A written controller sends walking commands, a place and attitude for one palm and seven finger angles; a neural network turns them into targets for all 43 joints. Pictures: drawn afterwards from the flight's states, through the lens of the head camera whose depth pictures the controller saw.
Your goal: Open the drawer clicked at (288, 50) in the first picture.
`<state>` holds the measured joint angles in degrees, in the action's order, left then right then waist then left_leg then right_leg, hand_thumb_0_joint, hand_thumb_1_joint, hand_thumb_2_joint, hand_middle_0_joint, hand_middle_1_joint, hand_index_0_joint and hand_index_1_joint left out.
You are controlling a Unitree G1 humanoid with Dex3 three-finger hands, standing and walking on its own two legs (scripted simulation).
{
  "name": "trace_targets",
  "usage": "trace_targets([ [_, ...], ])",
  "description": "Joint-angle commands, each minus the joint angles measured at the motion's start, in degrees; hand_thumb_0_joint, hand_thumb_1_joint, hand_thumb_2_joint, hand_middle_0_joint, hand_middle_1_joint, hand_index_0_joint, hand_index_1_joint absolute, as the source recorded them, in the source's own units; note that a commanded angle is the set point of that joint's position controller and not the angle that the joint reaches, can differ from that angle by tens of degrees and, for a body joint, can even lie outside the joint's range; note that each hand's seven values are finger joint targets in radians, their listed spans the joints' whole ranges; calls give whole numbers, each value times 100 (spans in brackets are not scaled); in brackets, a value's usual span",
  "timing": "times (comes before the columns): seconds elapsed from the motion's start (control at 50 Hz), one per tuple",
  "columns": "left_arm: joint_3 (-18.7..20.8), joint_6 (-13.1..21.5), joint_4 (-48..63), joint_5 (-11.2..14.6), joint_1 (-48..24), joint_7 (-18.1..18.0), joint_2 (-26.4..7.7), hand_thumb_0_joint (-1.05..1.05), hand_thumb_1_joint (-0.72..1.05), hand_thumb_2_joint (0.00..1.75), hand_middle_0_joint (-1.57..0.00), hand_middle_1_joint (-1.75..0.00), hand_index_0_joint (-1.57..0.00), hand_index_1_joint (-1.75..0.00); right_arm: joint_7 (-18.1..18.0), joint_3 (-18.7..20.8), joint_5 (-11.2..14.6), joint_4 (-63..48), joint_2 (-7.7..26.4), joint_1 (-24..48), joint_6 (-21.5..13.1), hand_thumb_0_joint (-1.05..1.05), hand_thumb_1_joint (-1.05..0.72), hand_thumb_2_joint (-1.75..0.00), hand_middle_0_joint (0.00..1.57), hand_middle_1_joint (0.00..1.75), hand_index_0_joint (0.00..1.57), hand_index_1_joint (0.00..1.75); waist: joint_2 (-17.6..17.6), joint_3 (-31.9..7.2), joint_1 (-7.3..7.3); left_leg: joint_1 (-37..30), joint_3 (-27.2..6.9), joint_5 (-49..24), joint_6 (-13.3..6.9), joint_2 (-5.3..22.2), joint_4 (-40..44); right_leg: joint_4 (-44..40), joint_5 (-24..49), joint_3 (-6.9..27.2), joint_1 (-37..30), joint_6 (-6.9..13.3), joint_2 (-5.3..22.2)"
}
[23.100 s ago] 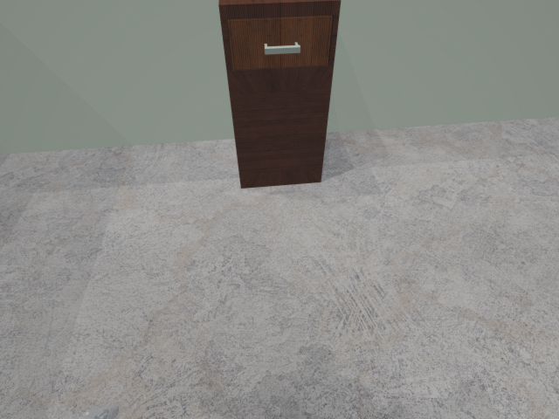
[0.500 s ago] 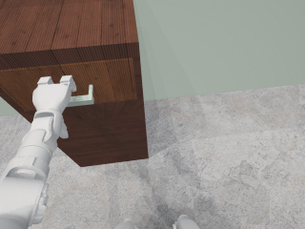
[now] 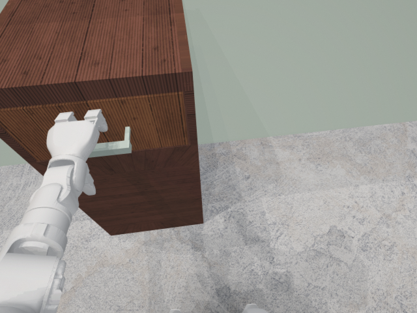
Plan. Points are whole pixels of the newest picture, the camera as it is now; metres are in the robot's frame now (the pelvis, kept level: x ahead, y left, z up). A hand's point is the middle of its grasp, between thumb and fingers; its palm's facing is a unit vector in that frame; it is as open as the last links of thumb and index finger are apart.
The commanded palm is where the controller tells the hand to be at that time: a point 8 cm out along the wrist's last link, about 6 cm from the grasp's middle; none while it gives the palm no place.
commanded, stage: lift the fingers back up to retry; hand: left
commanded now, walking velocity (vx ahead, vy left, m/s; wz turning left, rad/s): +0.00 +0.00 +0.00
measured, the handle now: (100, 142) +0.47 +0.25 +0.01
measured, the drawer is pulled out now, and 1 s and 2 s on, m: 0.00 0.00 0.00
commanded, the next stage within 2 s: re-aim the fingers above the handle in 0.44 s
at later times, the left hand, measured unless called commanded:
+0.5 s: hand (75, 144) +0.42 +0.26 +0.07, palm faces -0.06 -0.03 -1.00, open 13.7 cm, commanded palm +0.39 +0.26 +0.13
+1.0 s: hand (79, 145) +0.42 +0.25 +0.07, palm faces -0.07 -0.02 -1.00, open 13.8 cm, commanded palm +0.40 +0.25 +0.12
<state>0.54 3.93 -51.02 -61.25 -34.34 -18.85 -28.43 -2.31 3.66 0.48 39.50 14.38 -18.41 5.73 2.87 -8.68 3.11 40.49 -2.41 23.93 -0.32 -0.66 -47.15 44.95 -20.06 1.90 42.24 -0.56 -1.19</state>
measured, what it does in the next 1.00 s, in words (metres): stands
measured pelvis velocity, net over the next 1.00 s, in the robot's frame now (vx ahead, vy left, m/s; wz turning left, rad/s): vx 0.02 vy -0.01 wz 0.01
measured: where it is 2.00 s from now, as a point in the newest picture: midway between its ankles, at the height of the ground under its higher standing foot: outside the picture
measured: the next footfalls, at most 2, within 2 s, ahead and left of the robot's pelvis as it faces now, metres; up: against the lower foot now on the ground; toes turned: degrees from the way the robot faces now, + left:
none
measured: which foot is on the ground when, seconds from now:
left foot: down 0.00-1.00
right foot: down 0.00-1.00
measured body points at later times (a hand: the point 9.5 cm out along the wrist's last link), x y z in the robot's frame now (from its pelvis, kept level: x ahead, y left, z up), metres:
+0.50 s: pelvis +0.03 +0.00 +0.02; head +0.07 -0.02 +0.47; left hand +0.42 +0.26 +0.12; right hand +0.14 -0.26 -0.11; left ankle -0.02 +0.12 -0.70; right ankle +0.01 -0.13 -0.70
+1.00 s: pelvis +0.02 -0.01 +0.02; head +0.07 -0.03 +0.47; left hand +0.42 +0.25 +0.12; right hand +0.10 -0.27 -0.12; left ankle -0.02 +0.12 -0.70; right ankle +0.01 -0.13 -0.70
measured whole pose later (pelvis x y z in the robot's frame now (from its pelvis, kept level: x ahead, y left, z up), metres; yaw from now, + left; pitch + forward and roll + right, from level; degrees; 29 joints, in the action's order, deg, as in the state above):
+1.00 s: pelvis +0.02 -0.01 +0.02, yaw +1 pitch +12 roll +0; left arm -1.8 1.4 -42.5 -58.1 -29.8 -10.2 -27.6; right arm -3.0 3.7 1.1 39.0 14.7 -16.8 6.6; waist 3.9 -7.2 0.9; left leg 28.6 -2.9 21.7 0.2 -0.8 -38.3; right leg 38.2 -19.2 1.4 31.0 0.1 -0.7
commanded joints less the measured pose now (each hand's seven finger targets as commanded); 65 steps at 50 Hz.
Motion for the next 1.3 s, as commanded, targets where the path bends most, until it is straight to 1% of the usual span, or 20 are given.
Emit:
trace_targets([
  [0.0,541,-32,1465,72,-2358,-264,-1682,0,-50,30,-30,-120,-30,-120,-78,270,3,-474,842,-321,-113,0,-90,-90,20,30,20,30,296,-2251,-59,-1504,277,-2433,-194,-86,652,-542,1756,-315,-1576,277,-149],
  [0.08,674,-10,2068,168,-2241,-206,-1800,0,-50,30,-30,-120,-30,-120,-92,286,0,-538,840,-202,-119,0,-90,-90,20,30,20,30,299,-2424,-116,-1816,251,-3078,-180,-63,711,-591,2238,-321,-1931,285,-147],
  [0.12,422,-81,2121,209,-2100,-152,-1450,0,-50,30,-30,-120,-30,-120,-80,291,35,-556,814,-165,-132,0,-90,-90,20,30,20,30,273,-2121,-54,-1925,242,-3155,-168,-46,782,-682,2208,-370,-1836,272,-153],
  [0.24,451,-373,2459,273,-1868,88,-1530,0,-50,30,-30,-120,-30,-120,-57,263,75,-622,815,6,-128,0,-90,-90,20,30,20,30,208,-2061,-178,-2189,234,-3474,-138,-44,995,-834,2386,-395,-2201,273,-136],
  [0.26,214,-443,2267,288,-1782,164,-1253,0,-50,30,-30,-120,-30,-120,-60,257,69,-615,812,32,-122,0,-90,-90,20,30,20,30,100,-1827,-95,-2144,245,-3396,-142,-50,1014,-868,2384,-416,-2160,274,-134],
  [0.32,293,-562,1773,315,-1389,419,-1298,0,-50,30,-30,-120,-30,-120,-68,210,89,-616,865,69,-77,0,-90,-90,20,30,20,30,-298,-1390,-165,-1863,290,-2998,-160,-66,1157,-960,2322,-417,-2268,275,-109],
  [0.44,191,-254,2280,277,-1399,739,-1238,0,-50,30,-30,-120,-30,-120,-103,210,51,-790,816,220,-44,0,-90,-90,20,30,20,30,-151,-1638,-231,-2020,375,-3067,-199,-125,1136,-984,2615,-321,-2497,267,-62],
  [0.5,419,-7,2700,310,-1131,718,-1375,0,-50,30,-30,-120,-30,-120,-94,243,35,-850,774,238,-48,0,-90,-90,20,30,20,30,35,-1818,-321,-2146,328,-3472,-179,-121,1065,-904,2775,-309,-2543,278,-71],
  [0.56,188,85,2755,305,-1373,583,-1063,0,-50,30,-30,-120,-30,-120,-82,252,33,-789,748,255,-76,0,-90,-90,20,30,20,30,-34,-1547,-177,-2080,309,-3272,-161,-132,1024,-898,2595,-356,-2228,269,-84],
  [0.62,400,40,2499,203,-1757,380,-1340,0,-50,30,-30,-120,-30,-120,-107,267,27,-667,773,210,-89,0,-90,-90,20,30,20,30,-22,-1435,-140,-1979,300,-2852,-142,-144,1033,-889,2225,-366,-2037,286,-91],
  [0.68,674,-54,2390,128,-1819,218,-1679,0,-50,30,-30,-120,-30,-120,-140,261,1,-635,793,212,-88,0,-90,-90,20,30,20,30,19,-1807,-256,-1901,333,-2803,-139,-192,1050,-857,2268,-320,-2325,298,-73],
  [0.74,616,-156,2261,141,-1742,184,-1623,0,-50,30,-30,-120,-30,-120,-149,254,10,-626,755,213,-89,0,-90,-90,20,30,20,30,25,-2006,-273,-1876,374,-2902,-145,-199,1023,-824,2541,-296,-2490,276,-64],
  [0.82,382,-310,1813,263,-1508,395,-1409,0,-50,30,-30,-120,-30,-120,-164,230,63,-649,812,204,-73,0,-90,-90,20,30,20,30,-243,-1654,-183,-1694,397,-2627,-172,-176,1107,-940,2446,-307,-2482,246,-55],
  [0.92,19,-184,1910,356,-1694,711,-1088,0,-50,30,-30,-120,-30,-120,-151,237,76,-677,839,140,-73,0,-90,-90,20,30,20,30,-313,-1461,-82,-1818,366,-2560,-210,-151,1129,-1025,2299,-313,-2304,240,-53],
  [0.98,370,34,1987,342,-1558,706,-1419,0,-50,30,-30,-120,-30,-120,-176,243,51,-704,834,108,-65,0,-90,-90,20,30,20,30,-439,-1578,-190,-1705,362,-2470,-223,-188,1140,-1033,2263,-265,-2502,242,-42],
  [1.1,934,218,1937,100,-1954,196,-2041,0,-50,30,-30,-120,-30,-120,-191,226,30,-619,781,113,-68,0,-90,-90,20,30,20,30,38,-1591,-323,-1416,363,-2238,-177,-213,1140,-891,1890,-238,-2309,274,-52],
  [1.12,848,154,1793,65,-2029,113,-1952,0,-50,30,-30,-120,-30,-120,-192,230,34,-576,769,114,-77,0,-90,-90,20,30,20,30,21,-1487,-262,-1394,368,-2180,-171,-204,1122,-886,1815,-261,-2172,281,-70],
  [1.18,899,-26,1655,68,-1955,-3,-1998,0,-50,30,-30,-120,-30,-120,-157,253,18,-534,804,76,-105,0,-90,-90,20,30,20,30,27,-1871,-305,-1487,409,-2343,-157,-195,1097,-853,1942,-257,-2339,278,-88],
  [1.26,145,-299,1364,190,-1930,221,-1220,0,-50,30,-30,-120,-30,-120,-130,286,82,-548,831,-39,-144,0,-90,-90,20,30,20,30,-57,-1838,-66,-1717,418,-2490,-171,-143,1078,-932,2101,-314,-2169,249,-94],
  [1.28,165,-284,1381,225,-1993,301,-1244,0,-50,30,-30,-120,-30,-120,-131,292,94,-522,859,-97,-140,0,-90,-90,20,30,20,30,-215,-1828,-11,-1750,381,-2541,-182,-120,1080,-970,2117,-315,-2175,249,-96],
])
